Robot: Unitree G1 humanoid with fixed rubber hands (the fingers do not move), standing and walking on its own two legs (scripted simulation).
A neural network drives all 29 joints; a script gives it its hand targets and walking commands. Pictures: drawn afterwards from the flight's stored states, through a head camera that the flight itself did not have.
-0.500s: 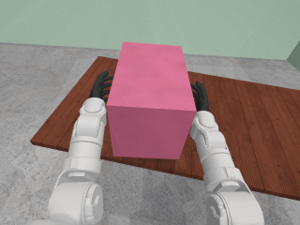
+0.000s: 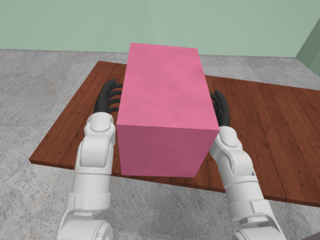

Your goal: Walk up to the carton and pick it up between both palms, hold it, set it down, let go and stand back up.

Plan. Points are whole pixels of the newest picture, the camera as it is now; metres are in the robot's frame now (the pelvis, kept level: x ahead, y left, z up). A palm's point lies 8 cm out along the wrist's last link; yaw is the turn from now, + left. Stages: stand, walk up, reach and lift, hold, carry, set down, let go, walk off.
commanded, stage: reach and lift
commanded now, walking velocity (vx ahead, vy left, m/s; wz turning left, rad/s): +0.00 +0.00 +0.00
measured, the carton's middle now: (161, 108) +0.42 -0.03 +0.13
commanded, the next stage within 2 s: hold in 0.42 s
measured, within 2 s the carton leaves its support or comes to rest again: neither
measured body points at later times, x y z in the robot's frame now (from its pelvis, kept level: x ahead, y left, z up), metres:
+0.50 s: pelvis -0.02 -0.02 +0.00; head -0.05 +0.00 +0.45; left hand +0.37 +0.12 +0.18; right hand +0.36 -0.16 +0.16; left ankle -0.01 +0.10 -0.75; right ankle +0.02 -0.14 -0.75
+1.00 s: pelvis -0.02 -0.02 +0.00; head -0.05 +0.01 +0.45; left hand +0.36 +0.14 +0.19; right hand +0.36 -0.14 +0.17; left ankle -0.01 +0.10 -0.75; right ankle +0.02 -0.14 -0.75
